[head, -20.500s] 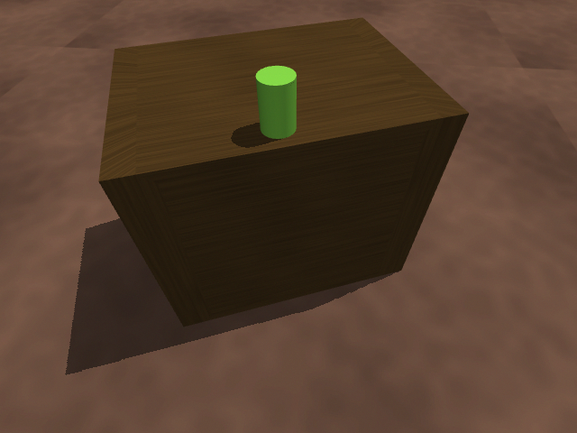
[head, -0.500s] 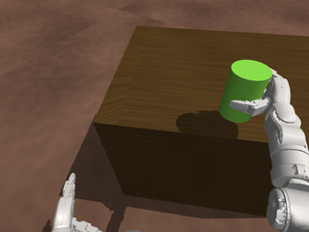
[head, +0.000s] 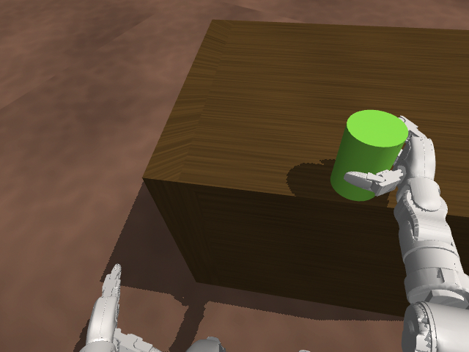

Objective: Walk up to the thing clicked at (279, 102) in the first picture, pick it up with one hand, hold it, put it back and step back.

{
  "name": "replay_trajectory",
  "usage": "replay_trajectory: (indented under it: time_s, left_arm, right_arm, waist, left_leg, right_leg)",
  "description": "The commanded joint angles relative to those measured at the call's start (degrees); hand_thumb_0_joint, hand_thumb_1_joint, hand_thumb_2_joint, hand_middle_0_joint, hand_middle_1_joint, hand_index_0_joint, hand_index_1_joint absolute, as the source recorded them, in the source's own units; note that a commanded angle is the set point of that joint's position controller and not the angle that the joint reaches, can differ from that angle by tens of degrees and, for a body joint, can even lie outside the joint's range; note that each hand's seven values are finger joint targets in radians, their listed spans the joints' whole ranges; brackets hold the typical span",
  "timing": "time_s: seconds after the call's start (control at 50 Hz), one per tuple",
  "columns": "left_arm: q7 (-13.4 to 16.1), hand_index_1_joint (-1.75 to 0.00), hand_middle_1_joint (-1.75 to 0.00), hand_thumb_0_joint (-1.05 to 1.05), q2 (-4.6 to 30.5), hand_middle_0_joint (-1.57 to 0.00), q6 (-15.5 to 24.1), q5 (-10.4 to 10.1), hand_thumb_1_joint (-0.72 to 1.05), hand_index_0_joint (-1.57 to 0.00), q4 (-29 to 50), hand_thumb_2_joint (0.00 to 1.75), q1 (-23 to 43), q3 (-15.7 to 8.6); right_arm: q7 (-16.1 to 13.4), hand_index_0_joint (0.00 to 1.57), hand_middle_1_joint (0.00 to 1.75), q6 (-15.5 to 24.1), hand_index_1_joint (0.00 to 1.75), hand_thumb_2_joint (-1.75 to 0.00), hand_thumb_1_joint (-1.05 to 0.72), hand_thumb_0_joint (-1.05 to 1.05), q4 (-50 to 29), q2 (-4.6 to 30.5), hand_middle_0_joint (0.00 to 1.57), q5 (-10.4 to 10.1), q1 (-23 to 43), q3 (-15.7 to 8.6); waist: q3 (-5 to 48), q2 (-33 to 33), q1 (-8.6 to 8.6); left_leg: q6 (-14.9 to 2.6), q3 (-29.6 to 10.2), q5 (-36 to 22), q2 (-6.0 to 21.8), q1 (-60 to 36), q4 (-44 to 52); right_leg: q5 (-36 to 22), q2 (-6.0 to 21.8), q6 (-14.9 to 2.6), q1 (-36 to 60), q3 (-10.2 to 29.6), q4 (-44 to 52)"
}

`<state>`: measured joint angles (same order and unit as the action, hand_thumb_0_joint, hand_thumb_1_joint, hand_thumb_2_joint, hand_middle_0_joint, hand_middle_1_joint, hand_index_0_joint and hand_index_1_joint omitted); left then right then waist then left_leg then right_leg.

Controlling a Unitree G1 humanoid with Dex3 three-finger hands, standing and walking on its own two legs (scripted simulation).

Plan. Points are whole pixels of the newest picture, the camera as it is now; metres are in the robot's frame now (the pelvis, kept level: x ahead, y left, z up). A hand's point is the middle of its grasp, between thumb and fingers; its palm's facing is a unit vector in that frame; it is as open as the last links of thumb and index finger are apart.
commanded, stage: lower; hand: right
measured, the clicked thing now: (364, 157) +0.44 -0.16 +0.08
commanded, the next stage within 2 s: loosen in 0.18 s
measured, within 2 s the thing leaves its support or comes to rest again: rests again in 0.06 s
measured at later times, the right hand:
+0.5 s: hand (376, 151) +0.45 -0.18 +0.08, palm faces +0.12 +0.99 -0.02, open 11.9 cm
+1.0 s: hand (383, 144) +0.46 -0.18 +0.10, palm faces +0.11 +0.99 -0.01, open 16.9 cm
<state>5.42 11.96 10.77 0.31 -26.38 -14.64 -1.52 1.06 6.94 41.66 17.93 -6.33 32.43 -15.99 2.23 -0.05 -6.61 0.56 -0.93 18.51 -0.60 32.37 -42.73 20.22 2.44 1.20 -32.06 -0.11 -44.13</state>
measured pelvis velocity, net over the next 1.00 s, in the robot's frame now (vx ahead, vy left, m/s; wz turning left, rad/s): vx -0.02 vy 0.00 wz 0.00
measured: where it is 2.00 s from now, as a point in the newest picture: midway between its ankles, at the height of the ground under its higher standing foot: outside the picture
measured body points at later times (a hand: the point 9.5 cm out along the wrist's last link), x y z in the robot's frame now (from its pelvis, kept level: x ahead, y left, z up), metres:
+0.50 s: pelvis -0.01 -0.01 -0.01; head +0.05 -0.02 +0.44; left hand +0.14 +0.26 -0.05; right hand +0.44 -0.23 +0.09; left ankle +0.03 +0.13 -0.71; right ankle +0.02 -0.13 -0.71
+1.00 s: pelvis -0.02 +0.00 -0.01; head +0.05 -0.02 +0.43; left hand +0.13 +0.26 -0.06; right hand +0.44 -0.24 +0.10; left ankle +0.03 +0.13 -0.71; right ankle +0.02 -0.13 -0.71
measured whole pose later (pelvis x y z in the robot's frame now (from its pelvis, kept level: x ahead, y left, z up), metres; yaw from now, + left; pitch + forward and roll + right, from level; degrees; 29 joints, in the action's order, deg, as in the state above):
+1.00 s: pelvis -0.02 +0.00 -0.01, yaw +0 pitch +11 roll +1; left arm 2.4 13.0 7.7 0.7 -20.3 -17.6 -2.7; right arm 4.5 15.2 56.0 21.4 -5.3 44.2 -18.2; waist 4.1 -0.7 -7.1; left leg 0.8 -0.7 18.2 -0.4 39.1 -46.1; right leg 20.1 2.1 0.9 -39.2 0.3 -48.0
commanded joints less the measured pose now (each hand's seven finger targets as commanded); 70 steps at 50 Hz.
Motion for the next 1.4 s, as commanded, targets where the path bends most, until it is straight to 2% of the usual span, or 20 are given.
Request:
replay_trajectory:
  time_s: [0.0,0.06,0.12,0.18,0.24,0.26,0.44,0.6,0.66,0.68,0.76,0.9,1.08,1.12,1.14,1.16,1.26,1.34,1.36,1.38]
  left_arm:
    - [1.3,-0.04,-0.04,0.0,10.9,-0.05,3.3,0.2,-0.54,-0.04,13.3,0.04,4.7,-5.5]
    - [1.1,-0.04,-0.04,0.0,10.5,-0.05,2.7,0.1,-0.53,-0.04,10.7,0.04,-1.1,-5.3]
    - [0.2,-0.04,-0.04,0.0,8.3,-0.04,2.6,0.1,-0.54,-0.04,9.6,0.04,-1.8,-3.7]
    - [-0.3,-0.04,-0.04,0.0,8.1,-0.05,3.2,0.3,-0.54,-0.04,12.2,0.04,3.7,-3.2]
    - [-0.3,-0.04,-0.04,0.0,9.6,-0.05,3.2,0.7,-0.53,-0.04,12.4,0.04,1.2,-4.7]
    - [-0.5,-0.04,-0.04,0.0,8.9,-0.05,2.9,0.6,-0.53,-0.04,13.3,0.04,1.2,-3.8]
    - [-0.7,-0.04,-0.05,0.0,9.8,-0.05,2.3,0.5,-0.5,-0.07,14.4,0.02,0.6,-5.2]
    - [-1.4,-0.05,-0.05,0.0,8.3,-0.05,1.3,0.4,-0.53,-0.05,13.5,0.04,1.2,-3.8]
    - [-1.8,-0.05,-0.05,0.0,9.5,-0.05,0.9,0.4,-0.53,-0.06,13.8,0.04,-0.7,-4.6]
    - [-1.8,-0.05,-0.05,0.0,10.1,-0.05,1.0,0.4,-0.53,-0.06,16.5,0.04,-0.4,-5.1]
    - [-2.1,-0.05,-0.05,0.0,9.5,-0.05,0.6,0.3,-0.54,-0.05,13.9,0.04,-3.3,-5.2]
    - [-2.2,-0.05,-0.06,0.0,9.2,-0.06,0.4,0.3,-0.5,-0.07,15.9,0.02,-0.1,-4.9]
    - [-0.7,-0.05,-0.05,0.0,11.8,-0.05,-0.6,-0.7,-0.52,-0.05,20.3,0.03,0.5,-5.9]
    - [-0.6,-0.05,-0.05,0.0,8.2,-0.05,-1.5,-1.2,-0.52,-0.05,16.1,0.03,-3.0,-2.8]
    - [-0.2,-0.04,-0.05,0.0,9.9,-0.05,-2.1,-1.4,-0.52,-0.05,12.4,0.03,-5.2,-4.8]
    - [-0.6,-0.04,-0.05,0.0,7.4,-0.05,-2.4,-1.6,-0.52,-0.05,11.1,0.03,-4.0,-2.3]
    - [-0.7,-0.04,-0.05,0.0,8.1,-0.05,-2.6,-2.2,-0.52,-0.05,5.6,0.02,2.7,-1.5]
    - [0.5,-0.07,-0.05,0.0,12.2,-0.06,-0.9,-2.6,-0.57,-0.04,10.0,0.08,5.7,-3.8]
    - [0.0,-0.06,-0.06,0.0,11.4,-0.05,-1.3,-2.5,-0.54,-0.05,13.9,0.07,4.6,-4.5]
    - [-0.4,-0.06,-0.06,0.0,12.3,-0.05,-2.1,-2.5,-0.53,-0.05,9.0,0.06,-1.0,-5.9]
  right_arm:
    - [-0.2,1.23,1.36,10.3,1.36,-1.24,0.05,0.0,-23.2,17.0,1.17,-2.4,42.4,-4.6]
    - [0.7,1.24,1.38,9.8,1.38,-1.26,0.06,0.0,-14.8,13.8,1.18,-2.4,36.9,-3.0]
    - [1.5,1.23,1.37,10.6,1.37,-1.24,0.07,0.0,-14.1,13.3,1.17,-2.5,38.9,-2.9]
    - [1.6,1.21,1.34,12.1,1.34,-1.21,0.11,0.0,-15.7,16.0,1.16,-2.1,42.4,-4.5]
    - [1.5,1.22,1.34,12.2,1.34,-1.21,0.09,0.0,-9.2,13.3,1.17,-1.4,39.6,-3.1]
    - [1.1,1.22,1.35,12.9,1.35,-1.23,0.09,0.0,-11.7,16.3,1.16,-1.2,41.2,-4.9]
    - [1.1,1.04,0.85,13.4,0.85,-0.56,0.41,0.0,-9.7,15.2,1.01,-0.9,42.1,-3.7]
    - [2.5,0.67,0.46,11.6,0.46,-0.22,0.59,0.0,3.7,10.6,0.66,0.6,36.2,-1.5]
    - [3.1,0.54,0.34,11.4,0.34,-0.13,0.61,0.0,3.9,11.9,0.53,0.5,37.4,-2.3]
    - [3.2,0.51,0.32,12.0,0.32,-0.12,0.61,0.0,-1.4,14.4,0.5,0.3,41.1,-3.5]
    - [3.5,0.32,0.16,11.4,0.16,-0.01,0.61,0.0,2.2,11.6,0.32,-0.2,38.6,-2.2]
    - [3.0,0.07,0.08,12.1,0.08,-0.07,0.58,0.0,3.1,12.1,0.07,0.8,39.3,-1.7]
    - [2.3,0.06,0.05,10.9,0.05,-0.03,0.53,0.0,-12.8,25.8,0.06,-0.4,46.6,-8.1]
    - [2.6,0.06,0.04,8.7,0.04,-0.02,0.52,0.0,-10.4,24.8,0.07,-0.9,41.1,-7.5]
    - [2.9,0.06,0.04,7.1,0.04,-0.02,0.53,0.0,-5.2,24.8,0.07,-0.9,36.3,-8.2]
    - [3.5,0.06,0.04,6.3,0.04,-0.02,0.52,0.0,-6.4,23.5,0.07,-1.0,35.9,-6.9]
    - [8.4,0.05,0.04,-1.1,0.04,-0.02,0.55,0.0,1.5,23.3,0.06,-1.6,32.6,-5.6]
    - [13.8,0.08,0.04,-4.9,0.04,-0.01,0.56,0.0,2.6,23.0,0.08,-3.4,38.3,-5.3]
    - [10.4,0.06,0.06,-2.1,0.06,-0.04,0.56,0.0,-4.7,31.7,0.06,3.5,40.3,-5.0]
    - [8.6,0.06,0.06,-1.7,0.06,-0.03,0.57,0.0,0.7,29.3,0.06,3.1,37.7,-4.5]
  waist:
    - [32.6,5.1,-1.13]
    - [28.6,3.9,-1.86]
    - [29.8,6.1,-1.22]
    - [29.4,7.1,-0.68]
    - [28.2,6.3,-2.01]
    - [28.8,7.3,-0.92]
    - [29.8,5.6,-1.49]
    - [23.0,3.3,-1.49]
    - [22.0,2.6,-1.78]
    - [27.3,4.5,-1.61]
    - [22.4,1.7,-2.72]
    - [22.5,3.4,-1.9]
    - [37.0,6.5,1.55]
    - [30.5,6.1,2.85]
    - [26.9,5.0,2.46]
    - [23.9,6.4,3.1]
    - [15.7,4.2,3.14]
    - [20.8,-1.9,0.22]
    - [19.7,-3.4,3.12]
    - [18.7,-3.6,1.24]
  left_leg:
    - [-0.3,0.6,-16.9,-0.5,-9.4,4.6]
    - [-0.25,1.2,-17.6,-0.8,-7.8,4.6]
    - [-0.51,1.3,-19.4,-0.9,-5.4,3.5]
    - [-0.62,1.1,-16.0,-0.5,-5.2,3.2]
    - [-0.54,1.4,-13.9,-1.0,-3.7,3.7]
    - [-0.62,1.2,-14.1,-0.7,-5.2,3.6]
    - [-0.6,1.7,-12.8,-1.2,-4.5,3.3]
    - [-0.62,1.6,-9.4,-1.1,-0.9,3.7]
    - [-0.52,1.5,-6.3,-1.2,-0.1,4.1]
    - [-0.36,0.9,-8.3,-0.8,-2.6,4.2]
    - [-0.42,1.7,-8.8,-1.2,0.4,3.5]
    - [-0.83,1.7,-4.4,-1.2,2.2,3.1]
    - [-0.56,1.4,-10.3,-0.7,-11.5,4.3]
    - [-0.58,0.9,-10.6,-0.3,-13.2,5.7]
    - [-0.53,0.9,-10.4,-0.3,-11.9,6.5]
    - [-0.51,0.3,-10.4,0.2,-11.8,7.2]
    - [-0.65,1.5,-10.8,0.0,-7.8,8.3]
    - [0.24,1.0,-14.6,0.1,-9.7,9.2]
    - [0.35,1.7,-15.1,0.2,-11.1,9.9]
    - [0.32,2.0,-15.8,-0.1,-10.4,9.4]
  right_leg:
    - [-13.8,-1.5,-1.85,16.0,-0.2,3.9]
    - [-15.6,-1.4,-1.65,15.3,0.1,3.9]
    - [-21.2,-1.2,-1.19,16.6,0.3,2.7]
    - [-15.2,-1.4,-1.41,13.5,0.1,2.8]
    - [-12.4,-1.4,-1.36,13.3,0.2,3.4]
    - [-12.2,-1.6,-1.35,12.4,-0.1,3.3]
    - [-11.3,-1.3,-1.35,12.4,0.4,3.5]
    - [-7.9,-1.1,-1.54,7.6,0.4,4.0]
    - [-4.1,-1.1,-1.71,6.7,0.5,4.7]
    - [-5.7,-1.4,-1.62,9.2,0.1,4.1]
    - [-6.5,-1.4,-1.89,7.4,0.4,3.7]
    - [-2.2,-1.1,-1.56,7.1,0.8,4.1]
    - [-8.5,-1.9,-1.35,12.2,-0.1,4.7]
    - [-9.0,-2.4,-1.48,10.2,-0.7,5.5]
    - [-8.6,-2.3,-1.67,9.8,-0.5,6.2]
    - [-9.0,-2.4,-1.64,8.7,-0.8,6.9]
    - [-10.0,-1.6,-1.87,8.2,-0.1,8.5]
    - [-12.9,-1.4,-2.72,13.0,0.1,8.8]
    - [-13.6,-1.7,-2.4,13.3,-1.2,9.3]
    - [-14.2,-1.7,-2.41,14.2,-1.1,9.3]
